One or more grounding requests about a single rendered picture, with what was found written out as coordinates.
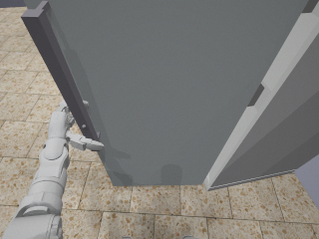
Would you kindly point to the robot left forearm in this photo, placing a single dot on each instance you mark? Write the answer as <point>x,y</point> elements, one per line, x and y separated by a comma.
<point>48,185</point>

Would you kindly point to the fridge door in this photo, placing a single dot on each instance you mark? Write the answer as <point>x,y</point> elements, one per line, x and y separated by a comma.
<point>167,81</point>

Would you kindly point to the handle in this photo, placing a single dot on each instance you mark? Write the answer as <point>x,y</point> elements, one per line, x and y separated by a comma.
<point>42,34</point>

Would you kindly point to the left robot hand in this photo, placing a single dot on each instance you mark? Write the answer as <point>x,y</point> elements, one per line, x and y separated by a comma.
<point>59,127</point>

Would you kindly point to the robot left upper arm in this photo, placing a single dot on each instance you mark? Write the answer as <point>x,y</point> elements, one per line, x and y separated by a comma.
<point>46,226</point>

